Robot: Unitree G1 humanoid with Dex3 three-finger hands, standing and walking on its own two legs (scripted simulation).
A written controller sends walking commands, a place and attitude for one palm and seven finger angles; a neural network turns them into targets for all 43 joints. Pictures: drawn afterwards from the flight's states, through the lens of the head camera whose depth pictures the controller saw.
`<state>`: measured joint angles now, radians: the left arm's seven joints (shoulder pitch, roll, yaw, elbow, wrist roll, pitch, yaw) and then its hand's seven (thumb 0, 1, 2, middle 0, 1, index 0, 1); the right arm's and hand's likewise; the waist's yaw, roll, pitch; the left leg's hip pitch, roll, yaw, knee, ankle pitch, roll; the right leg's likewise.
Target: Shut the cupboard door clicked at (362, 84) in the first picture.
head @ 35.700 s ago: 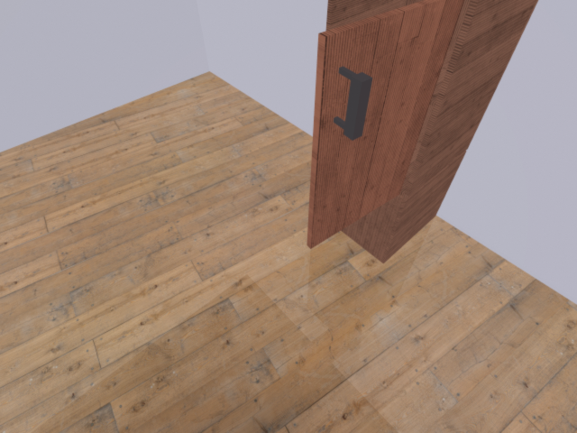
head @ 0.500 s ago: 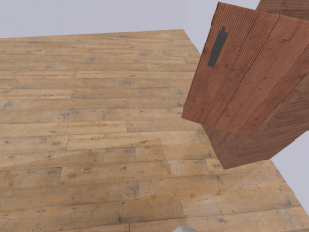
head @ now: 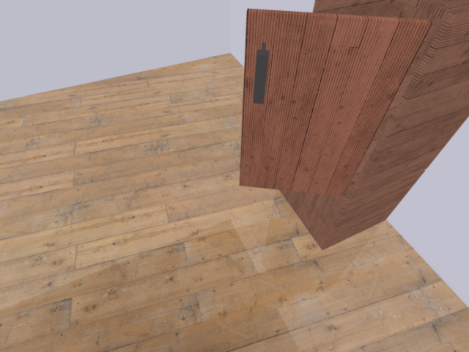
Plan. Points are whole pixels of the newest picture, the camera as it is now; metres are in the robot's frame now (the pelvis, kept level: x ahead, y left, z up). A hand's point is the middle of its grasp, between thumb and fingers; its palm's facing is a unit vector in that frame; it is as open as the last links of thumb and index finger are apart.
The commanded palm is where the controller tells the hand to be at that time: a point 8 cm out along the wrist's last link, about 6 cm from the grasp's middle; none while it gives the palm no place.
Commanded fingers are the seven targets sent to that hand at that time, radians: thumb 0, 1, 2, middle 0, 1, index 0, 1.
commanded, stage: take the last steps up to it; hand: left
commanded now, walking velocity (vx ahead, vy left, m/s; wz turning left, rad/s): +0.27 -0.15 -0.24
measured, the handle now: (261, 73) +0.68 -0.03 +0.12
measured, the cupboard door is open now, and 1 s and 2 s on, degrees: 58 58 58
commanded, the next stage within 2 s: come to a stop and stand still in 0.52 s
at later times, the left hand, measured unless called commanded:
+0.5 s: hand (189, 298) +0.26 +0.11 -0.17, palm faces -0.23 -0.96 -0.17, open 7.4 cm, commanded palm none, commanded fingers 0.00 0.90 0.90 -0.20 -0.30 -0.20 -0.30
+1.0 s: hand (211, 287) +0.29 +0.07 -0.19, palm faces -0.06 -0.98 -0.20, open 7.3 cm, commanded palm none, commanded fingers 0.00 0.90 0.90 -0.20 -0.30 -0.20 -0.30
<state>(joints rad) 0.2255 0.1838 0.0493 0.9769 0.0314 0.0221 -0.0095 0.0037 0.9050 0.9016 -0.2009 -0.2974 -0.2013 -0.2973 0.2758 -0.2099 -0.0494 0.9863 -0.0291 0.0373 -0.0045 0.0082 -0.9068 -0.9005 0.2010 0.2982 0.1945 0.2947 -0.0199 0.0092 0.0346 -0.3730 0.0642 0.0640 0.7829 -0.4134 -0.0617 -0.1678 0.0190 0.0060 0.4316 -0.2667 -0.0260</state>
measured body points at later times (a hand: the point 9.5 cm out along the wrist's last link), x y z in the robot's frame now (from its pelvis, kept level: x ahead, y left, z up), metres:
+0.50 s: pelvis +0.12 -0.06 -0.01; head +0.17 -0.06 +0.44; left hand +0.27 +0.16 -0.16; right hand -0.02 -0.26 -0.15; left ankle +0.02 +0.12 -0.74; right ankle +0.19 -0.20 -0.73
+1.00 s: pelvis +0.23 -0.10 -0.01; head +0.26 -0.10 +0.44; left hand +0.29 +0.12 -0.17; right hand +0.29 -0.35 -0.15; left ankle +0.26 -0.01 -0.74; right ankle +0.20 -0.19 -0.74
